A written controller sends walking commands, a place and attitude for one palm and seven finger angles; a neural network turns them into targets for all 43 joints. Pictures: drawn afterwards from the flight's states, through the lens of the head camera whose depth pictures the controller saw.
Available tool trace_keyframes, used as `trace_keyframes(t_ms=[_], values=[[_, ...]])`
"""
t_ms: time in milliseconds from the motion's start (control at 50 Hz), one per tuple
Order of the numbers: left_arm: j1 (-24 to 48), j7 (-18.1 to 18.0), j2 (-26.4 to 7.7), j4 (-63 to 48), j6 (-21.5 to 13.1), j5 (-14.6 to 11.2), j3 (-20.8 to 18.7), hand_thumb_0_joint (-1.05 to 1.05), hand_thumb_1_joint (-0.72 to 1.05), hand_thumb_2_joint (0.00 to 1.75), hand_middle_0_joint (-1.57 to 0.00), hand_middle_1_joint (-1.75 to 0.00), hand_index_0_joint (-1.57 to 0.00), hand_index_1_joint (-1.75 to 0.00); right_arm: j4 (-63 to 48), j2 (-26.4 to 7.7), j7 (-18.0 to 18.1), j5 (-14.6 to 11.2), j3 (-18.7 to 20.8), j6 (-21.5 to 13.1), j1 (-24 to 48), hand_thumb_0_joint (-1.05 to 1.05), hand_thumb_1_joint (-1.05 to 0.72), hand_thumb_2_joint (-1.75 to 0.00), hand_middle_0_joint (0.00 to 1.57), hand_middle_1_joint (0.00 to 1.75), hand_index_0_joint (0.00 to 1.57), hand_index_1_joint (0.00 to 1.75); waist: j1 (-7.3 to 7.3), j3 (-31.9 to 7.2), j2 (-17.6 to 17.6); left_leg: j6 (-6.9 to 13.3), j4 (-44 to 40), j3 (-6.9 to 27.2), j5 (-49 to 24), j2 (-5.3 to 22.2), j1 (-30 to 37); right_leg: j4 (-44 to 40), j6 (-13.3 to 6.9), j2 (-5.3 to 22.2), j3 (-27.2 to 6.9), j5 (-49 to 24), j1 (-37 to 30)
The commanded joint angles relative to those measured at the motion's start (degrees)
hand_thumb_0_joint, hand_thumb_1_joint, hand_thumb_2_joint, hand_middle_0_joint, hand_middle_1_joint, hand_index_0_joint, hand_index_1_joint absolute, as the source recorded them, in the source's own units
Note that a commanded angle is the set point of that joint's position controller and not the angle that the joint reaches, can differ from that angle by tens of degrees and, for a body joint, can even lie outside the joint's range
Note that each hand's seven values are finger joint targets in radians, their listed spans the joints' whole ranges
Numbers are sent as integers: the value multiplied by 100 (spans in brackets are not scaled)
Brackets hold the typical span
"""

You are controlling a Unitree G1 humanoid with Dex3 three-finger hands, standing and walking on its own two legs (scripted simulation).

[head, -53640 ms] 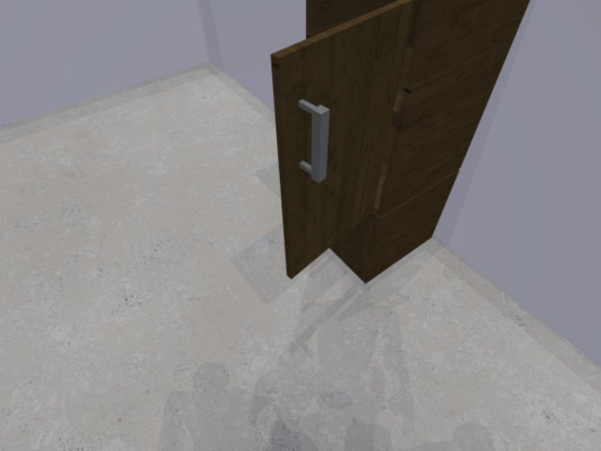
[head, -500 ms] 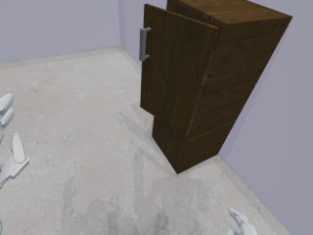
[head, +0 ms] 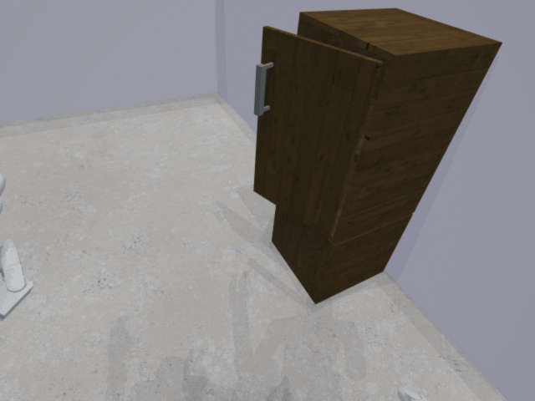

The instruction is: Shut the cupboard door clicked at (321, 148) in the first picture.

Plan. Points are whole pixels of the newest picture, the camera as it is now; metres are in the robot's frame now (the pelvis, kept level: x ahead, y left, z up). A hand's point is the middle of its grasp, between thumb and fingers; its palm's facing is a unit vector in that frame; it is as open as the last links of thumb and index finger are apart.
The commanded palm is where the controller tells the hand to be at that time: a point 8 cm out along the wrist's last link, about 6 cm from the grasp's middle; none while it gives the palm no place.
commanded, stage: stop stepping back and stand still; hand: left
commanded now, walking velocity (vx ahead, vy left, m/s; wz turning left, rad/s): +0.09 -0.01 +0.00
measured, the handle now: (264, 89) +0.93 +0.09 +0.09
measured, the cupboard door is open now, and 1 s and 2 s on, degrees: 21 21 21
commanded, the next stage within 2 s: let the arm hang, fingers relaxed in 0.46 s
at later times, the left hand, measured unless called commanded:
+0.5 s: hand (42, 257) +0.22 +0.29 +0.16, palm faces +0.37 -0.77 -0.52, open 7.4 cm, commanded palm +0.16 +0.33 +0.18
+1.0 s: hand out of the picture +0.01 +0.22 -0.17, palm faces +0.06 -0.98 -0.20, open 7.0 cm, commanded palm none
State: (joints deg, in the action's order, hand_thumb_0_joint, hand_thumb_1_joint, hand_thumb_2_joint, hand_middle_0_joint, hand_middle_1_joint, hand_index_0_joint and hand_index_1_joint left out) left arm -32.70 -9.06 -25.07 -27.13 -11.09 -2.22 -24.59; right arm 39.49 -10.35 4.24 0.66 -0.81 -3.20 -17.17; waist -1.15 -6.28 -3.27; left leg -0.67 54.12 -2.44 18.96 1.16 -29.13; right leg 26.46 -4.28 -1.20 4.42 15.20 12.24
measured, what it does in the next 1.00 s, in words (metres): steps on the spot: left foot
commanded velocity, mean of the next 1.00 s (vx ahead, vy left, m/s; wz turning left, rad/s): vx -0.01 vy -0.05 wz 0.00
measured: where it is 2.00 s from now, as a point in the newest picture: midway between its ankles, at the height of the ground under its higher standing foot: outside the picture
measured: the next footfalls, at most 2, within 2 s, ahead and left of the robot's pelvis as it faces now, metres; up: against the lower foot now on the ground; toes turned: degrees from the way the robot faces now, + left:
left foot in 0.12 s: +0.04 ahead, +0.16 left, +0.00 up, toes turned +5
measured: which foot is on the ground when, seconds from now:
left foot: up 0.00-0.10, down 0.12-1.00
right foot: down 0.00-1.00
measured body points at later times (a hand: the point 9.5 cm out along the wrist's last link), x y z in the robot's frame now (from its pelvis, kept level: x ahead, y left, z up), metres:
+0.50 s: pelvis +0.02 +0.03 +0.00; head +0.04 +0.04 +0.44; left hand +0.19 +0.33 +0.19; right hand +0.18 -0.19 -0.09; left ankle +0.00 +0.16 -0.74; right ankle +0.01 -0.07 -0.74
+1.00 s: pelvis -0.02 +0.03 +0.00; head -0.01 +0.05 +0.45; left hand +0.01 +0.28 -0.16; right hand +0.01 -0.21 -0.15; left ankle +0.00 +0.16 -0.74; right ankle +0.01 -0.07 -0.74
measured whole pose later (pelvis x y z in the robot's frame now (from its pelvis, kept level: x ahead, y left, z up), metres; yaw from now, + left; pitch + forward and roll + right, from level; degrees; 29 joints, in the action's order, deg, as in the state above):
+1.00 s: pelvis -0.02 +0.03 +0.00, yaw +3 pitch -1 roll -1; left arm -15.9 -0.9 -11.9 52.5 2.0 1.0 -0.7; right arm 55.6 -11.4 0.3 1.4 -0.5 2.8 -16.8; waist 0.2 2.2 -1.2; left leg -0.3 30.0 -1.4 12.9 1.9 -16.5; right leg 27.8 -1.8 0.1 6.1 12.3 15.0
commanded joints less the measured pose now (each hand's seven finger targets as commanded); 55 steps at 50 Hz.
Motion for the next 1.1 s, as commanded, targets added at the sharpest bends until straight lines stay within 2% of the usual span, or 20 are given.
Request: trace_keyframes(t_ms=[0, 60, 100, 120, 140, 200, 280, 360, 520, 540, 560, 600, 680, 720, 760, 820, 900, 920, 980, 1080], values=[[1333, -230, -802, -554, -269, 106, -303, 0, 90, 90, -20, -30, -20, -30, -913, -722, 213, 25, 246, -521, 895, 0, -90, -90, 20, 30, 20, 30, 92, 862, -14, 178, -1520, -287, 262, 106, 625, -1429, -508, 1478, -1631, 1860, 724], [1521, -250, -640, -1049, -266, 95, -28, 0, 90, 90, -20, -30, -20, -30, -975, -843, 241, 2, 267, -670, 775, 0, -90, -90, 20, 30, 20, 30, 174, 516, 337, 279, -3032, -154, -87, 158, 1929, -358, -104, 936, -1026, 898, 671], [1514, -268, -775, -1539, -345, 80, -184, 0, 90, 90, -20, -30, -20, -30, -1155, -1050, 206, -49, 319, -660, 863, 0, -90, -90, 20, 30, 20, 30, 131, 253, 1537, 656, -3334, 1548, -1722, 1363, 2479, 1008, 407, 215, -299, 59, 1127], [1475, -251, -894, -1598, -385, 75, -325, 0, 90, 90, -20, -30, -20, -30, -1170, -961, 143, -59, 309, -668, 856, 0, -90, -90, 20, 30, 20, 30, 102, 155, 1229, 660, -3305, 1607, -3042, 1547, 2677, 1111, 471, 138, -222, 176, 1201], [1153, -187, -1154, -1347, -376, 49, -642, 0, 90, 90, -20, -30, -20, -30, -1019, -868, 111, -6, 289, -680, 834, 0, -90, -90, 20, 30, 20, 30, 133, 90, 1349, 603, -3487, 1470, -2943, 1543, 2469, 1169, 512, 143, -235, 513, 1058], [1035, -117, -1021, -1568, -342, 28, -689, 0, 90, 90, -20, -30, -20, -30, -1122, -836, 6, -8, 283, -650, 876, 0, -90, -90, 20, 30, 20, 30, 156, 491, 1412, 463, -3461, 1023, -2993, 1438, 1656, 698, 497, 121, -128, 184, 385], [198, -46, -1051, -1600, -361, -52, -916, 0, 90, 90, -20, -30, -20, -30, -1303, -796, -119, -60, 313, -604, 769, 0, -90, -90, 20, 30, 20, 30, 166, -84, 1384, 150, -2853, 331, -3042, 1014, 1444, 63, 390, 186, -219, -1796, -616], [-409, -73, -930, -1347, -279, -167, -904, 0, 90, 90, -20, -30, -20, -30, -1332, -749, -150, -139, 322, -445, 645, 0, -90, -90, 20, 30, 20, 30, 253, -666, 709, -3, -2356, 30, -2565, 630, 1394, 260, 173, 613, -758, -3354, -995], [-107, -175, -1005, -1157, -233, -141, -864, 0, 90, 90, -20, -30, -20, -30, -1303, -749, 75, -142, 255, -297, 863, 0, -90, -90, 20, 30, 20, 30, 206, -245, 439, 100, -2756, 166, -1771, 539, 1372, 43, 333, 570, -738, -2386, -535], [735, 623, 136, 2894, 415, 222, 2021, 0, 90, 90, -20, -30, -20, -30, -326, -1421, -442, -228, 529, -765, 1367, 0, -90, -90, 20, 30, 20, 30, 464, 468, 447, 75, -1965, 170, -2443, 629, 1388, 547, 212, 945, -282, -2702, 530], [848, 850, 40, 3012, 949, 293, 1811, 0, 90, 90, -20, -30, -20, -30, -352, -1777, -468, -163, 587, -361, 1056, 0, -90, -90, 20, 30, 20, 30, 324, 293, 604, 95, -2166, 304, -2423, 694, 1350, 459, 167, 977, -612, -2296, 636], [955, 928, 208, 3302, 1118, 356, 1832, 0, 90, 90, -20, -30, -20, -30, -321, -1527, -433, -80, 503, -121, 940, 0, -90, -90, 20, 30, 20, 30, 211, 398, 565, 269, -2300, 420, -1527, 794, 942, 569, 201, 769, -425, -1063, 741], [1607, 929, 43, 4605, 1069, 419, 1980, 0, 90, 90, -20, -30, -20, -30, -164, -1301, -435, 42, 341, 173, 738, 0, -90, -90, 20, 30, 20, 30, 249, 298, -869, 250, -2000, 478, -696, 304, 1109, -92, -69, 1093, -947, -389, 813], [1881, 880, 5, 5308, 1086, 427, 2034, 0, 90, 90, -20, -30, -20, -30, 50, -1281, -421, 95, 334, 291, 579, 0, -90, -90, 20, 30, 20, 30, 301, 280, -1159, 197, -1873, 355, -654, 113, 1394, -338, -245, 1241, -1113, -338, 889], [2016, 837, 126, 5866, 1136, 389, 2138, 0, 90, 90, -20, -30, -20, -30, 286, -1176, -414, 106, 279, 338, 484, 0, -90, -90, 20, 30, 20, 30, 322, 176, -484, 187, -2166, 418, -1060, 218, 1599, -205, -161, 1109, -961, -270, 776], [1822, 808, 369, 6674, 1168, 337, 2251, 0, 90, 90, -20, -30, -20, -30, 591, -1108, -389, 114, 193, 317, 639, 0, -90, -90, 20, 30, 20, 30, 133, 216, 1033, 262, -2957, 715, -1164, 557, 1219, -9, 181, 671, -682, -163, 106], [1557, 786, 599, 7443, 1156, 347, 2167, 0, 90, 90, -20, -30, -20, -30, 961, -880, -330, 112, 220, 358, 461, 0, -90, -90, 20, 30, 20, 30, 77, 366, 1502, 216, -3269, 606, -77, 475, 966, -402, 128, 632, -662, 155, -207], [1557, 789, 561, 7588, 1160, 340, 2183, 0, 90, 90, -20, -30, -20, -30, 1062, -840, -330, 106, 225, 379, 388, 0, -90, -90, 20, 30, 20, 30, 76, 449, 1530, 204, -3313, 582, 145, 438, 923, -485, 116, 646, -676, 265, -176], [1616, 797, 561, 7932, 1149, 337, 2197, 0, 90, 90, -20, -30, -20, -30, 1304, -757, -311, 86, 259, 422, 64, 0, -90, -90, 20, 30, 20, 30, 134, 762, 847, 195, -3321, 522, 402, 418, 949, -830, 91, 695, -789, 661, 68], [1596, 789, 636, 8366, 1115, 327, 2215, 0, 90, 90, -20, -30, -20, -30, 1653, -631, -294, 63, 281, 424, -360, 0, -90, -90, 20, 30, 20, 30, 216, 940, -33, 228, -3154, 369, 67, 390, 1403, -1147, 81, 793, -873, 1033, 554]])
